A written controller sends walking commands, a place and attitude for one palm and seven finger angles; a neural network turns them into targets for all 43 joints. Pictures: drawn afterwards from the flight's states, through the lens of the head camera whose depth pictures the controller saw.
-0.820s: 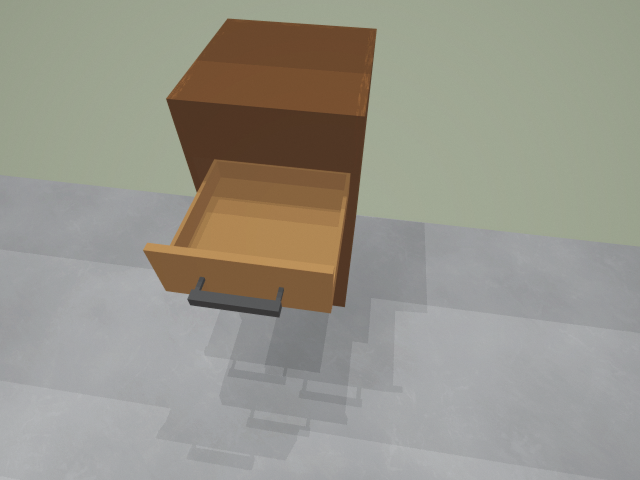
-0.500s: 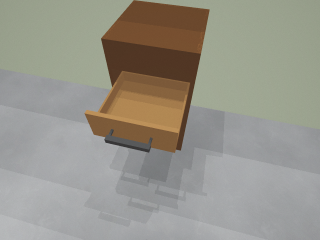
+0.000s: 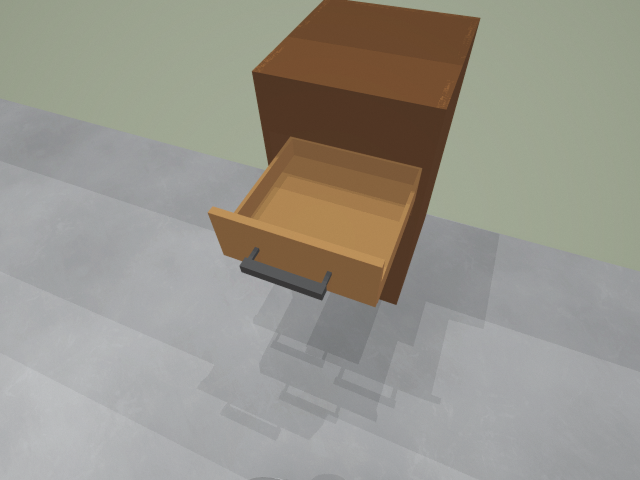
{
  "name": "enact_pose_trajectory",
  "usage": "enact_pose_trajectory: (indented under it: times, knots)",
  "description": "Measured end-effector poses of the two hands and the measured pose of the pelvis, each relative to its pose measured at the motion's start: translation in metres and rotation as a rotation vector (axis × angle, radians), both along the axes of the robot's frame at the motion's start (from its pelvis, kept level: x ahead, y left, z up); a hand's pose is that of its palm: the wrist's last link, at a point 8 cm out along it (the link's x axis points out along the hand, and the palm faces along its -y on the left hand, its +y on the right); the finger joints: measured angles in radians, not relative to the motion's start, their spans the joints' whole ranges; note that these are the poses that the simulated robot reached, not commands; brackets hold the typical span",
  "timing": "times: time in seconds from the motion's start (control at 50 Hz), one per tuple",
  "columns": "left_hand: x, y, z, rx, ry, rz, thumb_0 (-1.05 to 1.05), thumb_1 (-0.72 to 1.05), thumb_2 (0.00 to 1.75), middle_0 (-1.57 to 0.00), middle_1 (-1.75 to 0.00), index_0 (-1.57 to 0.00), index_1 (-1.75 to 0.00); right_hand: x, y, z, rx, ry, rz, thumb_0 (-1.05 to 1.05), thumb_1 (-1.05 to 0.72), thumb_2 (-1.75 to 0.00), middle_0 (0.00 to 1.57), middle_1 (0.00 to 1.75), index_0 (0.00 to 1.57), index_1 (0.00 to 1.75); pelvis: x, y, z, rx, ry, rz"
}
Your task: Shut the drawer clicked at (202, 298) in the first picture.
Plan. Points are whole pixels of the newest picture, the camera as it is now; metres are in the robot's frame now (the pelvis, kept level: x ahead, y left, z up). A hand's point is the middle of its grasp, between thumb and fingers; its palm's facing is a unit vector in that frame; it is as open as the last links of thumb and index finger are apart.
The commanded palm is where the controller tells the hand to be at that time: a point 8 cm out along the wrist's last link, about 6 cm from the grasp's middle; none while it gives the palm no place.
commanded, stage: stand and wait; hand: left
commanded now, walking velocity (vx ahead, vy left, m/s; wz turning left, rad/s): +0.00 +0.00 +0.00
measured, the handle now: (286, 270) +0.53 +0.11 -0.21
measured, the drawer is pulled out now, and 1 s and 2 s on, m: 0.30 0.30 0.30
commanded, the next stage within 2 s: turn or walk to find it in 0.46 s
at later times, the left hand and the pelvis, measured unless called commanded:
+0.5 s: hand out of the picture +0.00 +0.14 -0.17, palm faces +0.03 -0.98 -0.18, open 7.4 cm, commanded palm none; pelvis +0.02 -0.02 +0.01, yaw -1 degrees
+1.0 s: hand out of the picture +0.01 +0.15 -0.17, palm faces +0.08 -0.98 -0.19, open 7.4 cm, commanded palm none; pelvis +0.02 -0.02 +0.00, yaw +2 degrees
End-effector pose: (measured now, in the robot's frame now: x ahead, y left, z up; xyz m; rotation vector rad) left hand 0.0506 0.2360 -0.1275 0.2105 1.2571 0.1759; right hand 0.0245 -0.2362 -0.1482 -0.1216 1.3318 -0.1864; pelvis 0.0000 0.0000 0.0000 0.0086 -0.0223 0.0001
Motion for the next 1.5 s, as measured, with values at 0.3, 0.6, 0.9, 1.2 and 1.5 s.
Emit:
enact_pose_trajectory:
  times: [0.3, 0.6, 0.9, 1.2, 1.5]
  knots:
    - [-0.063, -0.041, -0.009, -0.082, 0.207, 0.069, 0.01, 0.91, 0.9, -0.2, -0.3, -0.2, -0.3, -0.004, -0.001, 0.005, 0.012, 0.058, 0.018, 0.01, -0.93, -0.89, 0.2, 0.3, 0.2, 0.3, 0.011, -0.016, 0.006, -0.001, -0.011, -0.006]
    - [-0.039, -0.046, -0.01, -0.066, 0.16, 0.054, 0.01, 0.92, 0.9, -0.2, -0.3, -0.2, -0.3, -0.043, 0.011, 0.002, 0.06, 0.169, -0.027, 0.01, -0.91, -0.89, 0.2, 0.3, 0.2, 0.3, 0.018, -0.024, 0.005, -0.004, -0.016, 0.006]
    - [-0.039, -0.033, -0.013, -0.061, 0.122, 0.098, 0.01, 0.91, 0.9, -0.2, -0.3, -0.19, -0.3, -0.017, 0.011, 0.002, 0.034, 0.108, 0.027, 0.01, -0.91, -0.89, 0.2, 0.3, 0.19, 0.3, 0.016, -0.018, 0.003, -0.003, -0.017, 0.032]
    - [-0.061, -0.045, -0.011, -0.091, 0.188, 0.1, 0.01, 0.91, 0.9, -0.2, -0.3, -0.2, -0.3, -0.018, 0.01, 0.006, 0.031, 0.114, 0.03, 0.01, -0.91, -0.89, 0.2, 0.3, 0.2, 0.3, 0.017, -0.017, 0.006, -0.004, -0.018, 0.024]
    - [-0.038, -0.03, -0.014, -0.063, 0.222, 0.026, 0.01, 0.91, 0.9, -0.2, -0.3, -0.2, -0.3, -0.031, 0.004, 0.001, 0.01, 0.112, -0.083, 0.01, -0.91, -0.89, 0.2, 0.3, 0.2, 0.3, 0.017, -0.017, 0.0, -0.007, 0.0, -0.082]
